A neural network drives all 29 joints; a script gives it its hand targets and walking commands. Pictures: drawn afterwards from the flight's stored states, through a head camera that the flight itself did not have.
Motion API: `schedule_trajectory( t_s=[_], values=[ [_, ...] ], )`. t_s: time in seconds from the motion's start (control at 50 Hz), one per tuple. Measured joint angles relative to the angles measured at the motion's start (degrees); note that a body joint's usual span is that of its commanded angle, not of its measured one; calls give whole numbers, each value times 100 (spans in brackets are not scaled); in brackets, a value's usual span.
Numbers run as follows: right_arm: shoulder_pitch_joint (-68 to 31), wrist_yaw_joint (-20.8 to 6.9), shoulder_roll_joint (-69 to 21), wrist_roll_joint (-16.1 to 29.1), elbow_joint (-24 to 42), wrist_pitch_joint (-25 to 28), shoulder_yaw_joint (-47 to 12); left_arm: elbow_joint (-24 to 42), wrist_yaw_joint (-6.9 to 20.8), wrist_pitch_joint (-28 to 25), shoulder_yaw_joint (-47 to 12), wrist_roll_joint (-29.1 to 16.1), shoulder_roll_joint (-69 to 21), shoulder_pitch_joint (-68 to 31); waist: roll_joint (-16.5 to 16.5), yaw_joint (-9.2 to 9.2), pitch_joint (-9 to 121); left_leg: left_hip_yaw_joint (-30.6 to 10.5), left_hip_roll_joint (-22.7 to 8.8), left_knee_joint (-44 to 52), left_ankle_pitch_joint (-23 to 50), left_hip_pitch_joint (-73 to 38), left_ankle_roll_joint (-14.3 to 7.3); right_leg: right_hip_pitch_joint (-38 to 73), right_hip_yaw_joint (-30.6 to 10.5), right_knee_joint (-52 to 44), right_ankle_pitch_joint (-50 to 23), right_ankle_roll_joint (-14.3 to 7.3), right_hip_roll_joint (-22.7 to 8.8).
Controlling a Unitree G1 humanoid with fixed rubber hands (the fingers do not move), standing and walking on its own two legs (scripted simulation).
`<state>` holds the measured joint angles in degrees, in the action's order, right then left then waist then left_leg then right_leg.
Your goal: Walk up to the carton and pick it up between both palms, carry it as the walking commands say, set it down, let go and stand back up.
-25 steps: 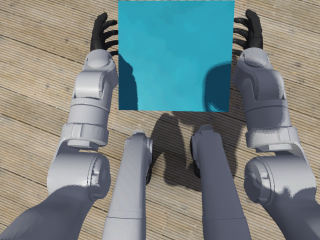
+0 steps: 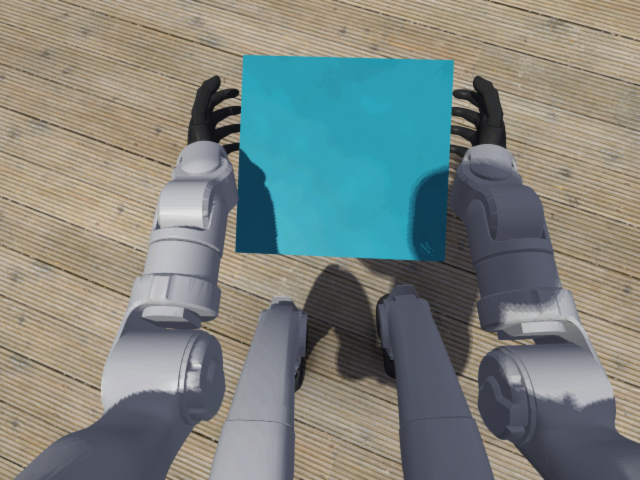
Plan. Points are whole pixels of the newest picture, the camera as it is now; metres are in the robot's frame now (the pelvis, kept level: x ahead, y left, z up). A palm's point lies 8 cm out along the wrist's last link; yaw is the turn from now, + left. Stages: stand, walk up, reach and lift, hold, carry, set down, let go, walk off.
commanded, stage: reach and lift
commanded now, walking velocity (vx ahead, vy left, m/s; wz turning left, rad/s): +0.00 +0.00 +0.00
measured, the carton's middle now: (341, 170) +0.47 -0.01 -0.13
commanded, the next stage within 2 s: none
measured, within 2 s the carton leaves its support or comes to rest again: neither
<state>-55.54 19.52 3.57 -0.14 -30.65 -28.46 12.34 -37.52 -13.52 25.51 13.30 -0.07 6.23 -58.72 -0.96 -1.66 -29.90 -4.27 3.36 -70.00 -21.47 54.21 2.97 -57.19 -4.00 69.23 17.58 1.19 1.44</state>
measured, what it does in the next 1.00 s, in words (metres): rises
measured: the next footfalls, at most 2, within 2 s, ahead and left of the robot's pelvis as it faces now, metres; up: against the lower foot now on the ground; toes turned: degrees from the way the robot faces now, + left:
none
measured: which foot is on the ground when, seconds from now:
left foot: down 0.00-1.00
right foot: down 0.00-1.00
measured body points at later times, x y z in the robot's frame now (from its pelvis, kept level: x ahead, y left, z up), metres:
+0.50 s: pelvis +0.01 +0.01 +0.06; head +0.20 -0.02 +0.46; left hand +0.46 +0.14 +0.03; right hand +0.45 -0.17 +0.02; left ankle +0.14 +0.14 -0.62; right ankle +0.16 -0.12 -0.62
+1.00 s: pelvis +0.11 +0.01 +0.11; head +0.08 +0.00 +0.56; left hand +0.46 +0.15 +0.13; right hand +0.44 -0.17 +0.13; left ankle +0.14 +0.14 -0.62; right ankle +0.16 -0.12 -0.62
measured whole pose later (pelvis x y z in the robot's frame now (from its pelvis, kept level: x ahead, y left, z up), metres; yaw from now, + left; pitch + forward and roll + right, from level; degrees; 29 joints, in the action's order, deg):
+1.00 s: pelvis +0.11 +0.01 +0.11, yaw -2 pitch +3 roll +0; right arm -28.6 11.7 -5.9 -13.0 -39.4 -30.8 19.1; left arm -43.7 -9.8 28.8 20.8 14.0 -5.9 -30.9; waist -0.7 -0.3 8.1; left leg -3.8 0.6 -34.8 -15.9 22.4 1.5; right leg -25.5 -4.8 34.2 12.1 0.8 1.5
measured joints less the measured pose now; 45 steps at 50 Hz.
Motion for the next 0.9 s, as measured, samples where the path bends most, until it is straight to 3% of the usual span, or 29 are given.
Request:
schedule_trajectory(
  t_s=[0.36,0.46,0.54,0.72,0.9],
  values=[
    [413,-150,-168,-244,118,-115,86,174,-10,73,124,82,-251,490,27,14,4,102,-33,1249,429,-1276,-84,1244,-133,-1190,-402,33,-42],
    [432,-384,-218,-481,-155,-47,288,119,-65,100,217,207,-392,610,13,-18,201,103,-36,1574,540,-1544,-103,1524,-143,-1528,-510,44,-63],
    [612,-417,-208,-483,-91,-114,242,136,-74,125,212,242,-482,763,14,-8,329,121,-49,1881,628,-1833,-134,1807,-165,-1830,-599,57,-71],
    [1643,-555,-574,-815,-752,-80,425,-558,110,109,439,723,-824,1749,-15,38,2684,111,-88,2620,765,-1566,-151,1520,-163,-2520,-708,33,-88],
    [2300,-822,-819,-1315,-1191,-71,828,-968,223,171,735,1251,-1113,2369,-15,97,3718,14,-204,3128,568,-2567,-141,2564,-49,-3097,-531,-29,-33]
  ],
)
